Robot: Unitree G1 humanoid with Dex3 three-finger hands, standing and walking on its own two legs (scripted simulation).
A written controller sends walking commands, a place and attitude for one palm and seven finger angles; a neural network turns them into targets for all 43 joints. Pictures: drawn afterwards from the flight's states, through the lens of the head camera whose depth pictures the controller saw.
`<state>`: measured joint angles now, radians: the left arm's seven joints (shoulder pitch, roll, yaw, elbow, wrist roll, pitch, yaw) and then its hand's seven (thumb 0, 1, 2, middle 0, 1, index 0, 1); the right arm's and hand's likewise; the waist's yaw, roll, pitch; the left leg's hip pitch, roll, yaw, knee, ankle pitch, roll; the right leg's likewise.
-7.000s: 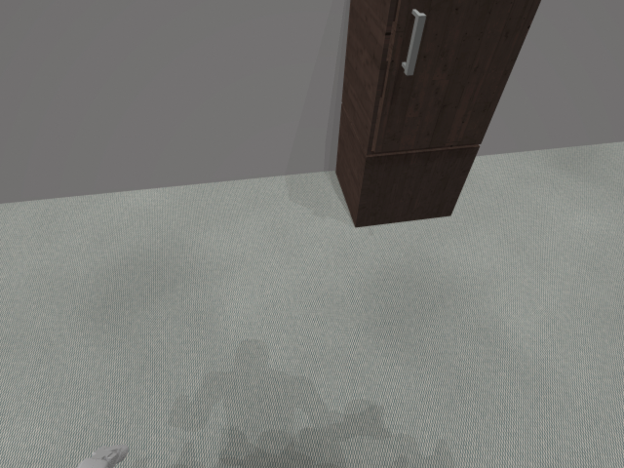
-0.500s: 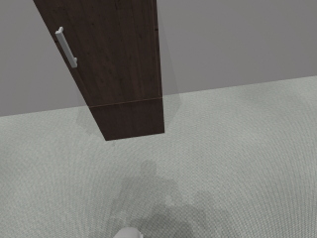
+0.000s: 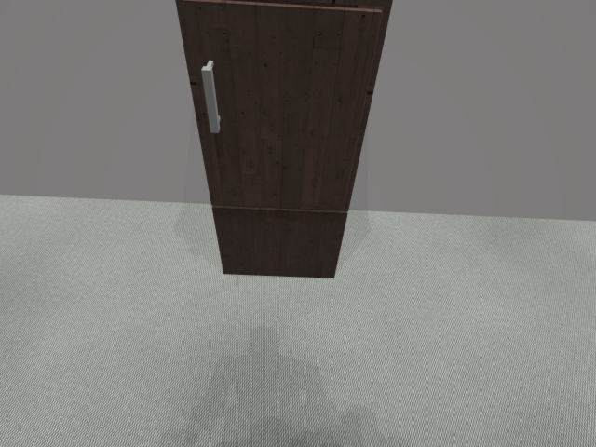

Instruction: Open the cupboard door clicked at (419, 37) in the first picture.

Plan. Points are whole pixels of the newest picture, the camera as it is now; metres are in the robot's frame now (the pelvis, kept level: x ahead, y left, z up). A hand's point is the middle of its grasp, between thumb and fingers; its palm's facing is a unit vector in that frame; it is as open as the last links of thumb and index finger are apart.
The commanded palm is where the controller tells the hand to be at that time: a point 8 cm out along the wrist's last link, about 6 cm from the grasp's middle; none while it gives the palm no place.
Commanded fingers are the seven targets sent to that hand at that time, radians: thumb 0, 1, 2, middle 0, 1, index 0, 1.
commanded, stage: take the last steps up to it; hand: left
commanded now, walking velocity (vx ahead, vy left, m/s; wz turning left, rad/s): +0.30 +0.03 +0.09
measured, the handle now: (212, 97) +0.86 +0.27 +0.04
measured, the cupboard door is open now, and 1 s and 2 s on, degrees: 0 0 0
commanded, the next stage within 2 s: come to a stop and stand still in 1.00 s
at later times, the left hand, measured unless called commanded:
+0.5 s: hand out of the picture +0.04 +0.14 -0.16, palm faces +0.17 -0.97 -0.20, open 7.3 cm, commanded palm none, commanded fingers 0.00 0.90 0.90 -0.20 -0.30 -0.20 -0.30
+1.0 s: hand (142, 372) +0.27 +0.29 -0.18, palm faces +0.15 -0.97 -0.18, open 7.4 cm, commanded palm none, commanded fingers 0.00 0.90 0.90 -0.20 -0.30 -0.20 -0.30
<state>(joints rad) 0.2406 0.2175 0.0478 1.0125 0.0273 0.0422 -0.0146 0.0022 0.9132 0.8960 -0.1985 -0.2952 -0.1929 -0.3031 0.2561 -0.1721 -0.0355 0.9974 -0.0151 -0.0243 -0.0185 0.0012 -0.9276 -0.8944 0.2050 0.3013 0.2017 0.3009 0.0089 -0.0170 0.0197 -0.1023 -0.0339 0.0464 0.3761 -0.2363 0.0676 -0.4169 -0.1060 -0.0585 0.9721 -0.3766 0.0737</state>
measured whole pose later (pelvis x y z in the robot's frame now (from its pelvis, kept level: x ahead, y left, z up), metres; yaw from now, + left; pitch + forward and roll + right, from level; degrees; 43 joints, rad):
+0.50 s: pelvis +0.09 -0.03 +0.00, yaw +5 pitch -2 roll +0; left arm 0.42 0.12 0.03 1.11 0.02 -0.05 0.01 0.00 0.93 0.90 -0.20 -0.30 -0.20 -0.30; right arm 0.32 -0.19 -0.08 1.08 -0.03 0.02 0.02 0.01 -0.92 -0.90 0.20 0.30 0.19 0.30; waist 0.01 0.04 0.00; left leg -0.56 0.11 0.03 1.01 -0.15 -0.03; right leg -0.06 -0.05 -0.16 0.32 -0.22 0.00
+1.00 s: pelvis +0.24 +0.10 +0.00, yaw +3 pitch -2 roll +0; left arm 0.24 0.20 0.08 1.06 0.03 0.00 0.00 0.00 0.92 0.90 -0.20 -0.29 -0.19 -0.30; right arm 0.27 -0.14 -0.04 1.05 -0.01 -0.08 -0.04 -0.02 -0.95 -0.89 0.20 0.30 0.20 0.30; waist 0.02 -0.05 0.01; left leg -0.10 -0.02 0.21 0.35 -0.23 0.08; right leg -0.56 -0.09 -0.05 1.12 -0.21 0.02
